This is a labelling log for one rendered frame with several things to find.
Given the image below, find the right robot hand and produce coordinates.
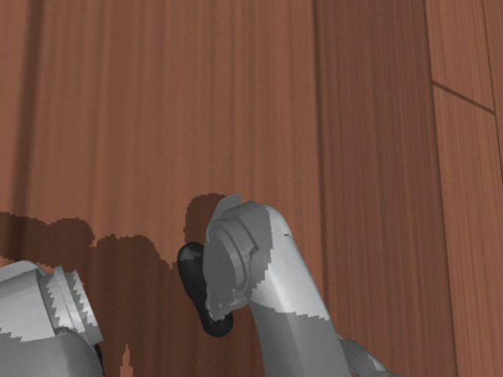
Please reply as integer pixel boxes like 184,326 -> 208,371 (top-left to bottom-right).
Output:
337,333 -> 391,377

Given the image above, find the right robot foot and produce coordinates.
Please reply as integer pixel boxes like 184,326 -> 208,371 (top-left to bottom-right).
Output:
177,242 -> 233,337

